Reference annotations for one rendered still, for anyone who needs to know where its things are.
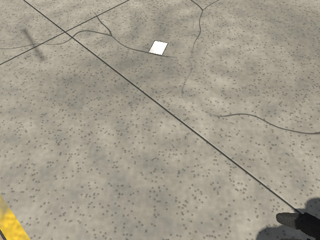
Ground robot right hand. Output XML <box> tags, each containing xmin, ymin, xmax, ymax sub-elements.
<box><xmin>276</xmin><ymin>212</ymin><xmax>320</xmax><ymax>240</ymax></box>

